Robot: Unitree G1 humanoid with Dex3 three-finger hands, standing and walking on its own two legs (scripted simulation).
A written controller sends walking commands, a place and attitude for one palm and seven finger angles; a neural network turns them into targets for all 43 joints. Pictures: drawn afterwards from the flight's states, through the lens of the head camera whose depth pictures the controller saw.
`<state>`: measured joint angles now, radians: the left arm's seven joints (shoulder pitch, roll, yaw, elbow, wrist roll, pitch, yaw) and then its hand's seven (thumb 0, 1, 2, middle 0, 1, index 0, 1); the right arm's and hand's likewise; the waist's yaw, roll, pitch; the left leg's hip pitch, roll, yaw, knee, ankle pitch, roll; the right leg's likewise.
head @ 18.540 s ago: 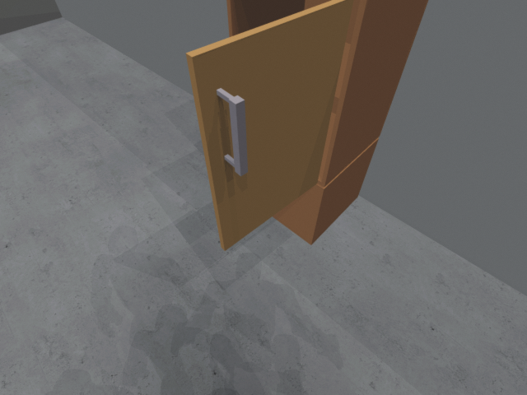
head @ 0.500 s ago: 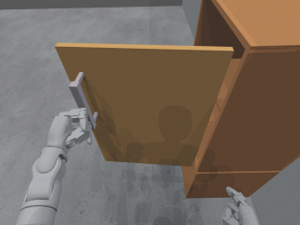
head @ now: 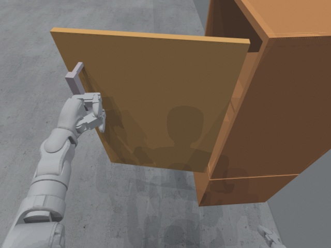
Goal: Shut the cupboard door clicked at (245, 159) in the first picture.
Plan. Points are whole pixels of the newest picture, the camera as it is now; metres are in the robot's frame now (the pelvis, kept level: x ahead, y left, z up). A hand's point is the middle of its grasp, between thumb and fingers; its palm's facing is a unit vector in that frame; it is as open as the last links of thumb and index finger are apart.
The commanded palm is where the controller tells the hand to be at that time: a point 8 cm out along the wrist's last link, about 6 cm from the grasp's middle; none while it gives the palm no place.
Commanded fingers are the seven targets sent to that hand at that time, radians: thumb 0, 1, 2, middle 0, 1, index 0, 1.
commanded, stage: push the door shut along its arc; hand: left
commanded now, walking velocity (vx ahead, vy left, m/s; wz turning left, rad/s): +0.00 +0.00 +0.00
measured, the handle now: (86, 97) +0.46 +0.22 +0.10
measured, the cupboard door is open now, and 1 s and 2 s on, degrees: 79 65 52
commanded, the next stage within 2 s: pull the fist back off the door in 1.20 s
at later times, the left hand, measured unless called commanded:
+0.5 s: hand (117, 100) +0.45 +0.13 +0.11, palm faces -0.30 -0.95 -0.05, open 3.1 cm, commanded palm +0.45 +0.19 +0.11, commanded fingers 0.00 0.90 0.90 -1.30 -1.50 -1.30 -1.50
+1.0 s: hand (132, 86) +0.50 +0.10 +0.11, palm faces -0.42 -0.91 -0.02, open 3.2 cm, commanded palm +0.51 +0.15 +0.11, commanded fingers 0.00 0.90 0.90 -1.30 -1.50 -1.30 -1.50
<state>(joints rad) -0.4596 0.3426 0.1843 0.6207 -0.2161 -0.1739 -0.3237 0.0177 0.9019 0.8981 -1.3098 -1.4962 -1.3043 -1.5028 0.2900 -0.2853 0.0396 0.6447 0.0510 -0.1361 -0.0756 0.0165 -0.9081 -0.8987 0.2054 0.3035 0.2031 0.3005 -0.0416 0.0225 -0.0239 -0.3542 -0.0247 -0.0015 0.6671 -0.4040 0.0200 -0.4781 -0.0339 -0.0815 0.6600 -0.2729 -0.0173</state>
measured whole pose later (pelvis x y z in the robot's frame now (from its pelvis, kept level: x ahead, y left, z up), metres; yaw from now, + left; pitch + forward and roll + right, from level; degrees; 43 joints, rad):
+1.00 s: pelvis +0.00 +0.01 -0.01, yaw -2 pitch +15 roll -1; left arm -1.02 0.48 0.21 1.18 -0.16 -0.23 -0.51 0.00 0.95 0.95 -1.30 -1.50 -1.30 -1.50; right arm 0.39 -0.30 0.03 0.69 0.00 -0.07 -0.07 0.01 -0.91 -0.90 0.21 0.30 0.20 0.30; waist -0.18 0.01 -0.05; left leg -0.60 -0.01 0.02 0.77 -0.44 0.03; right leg -0.72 -0.02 -0.06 0.72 -0.27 -0.01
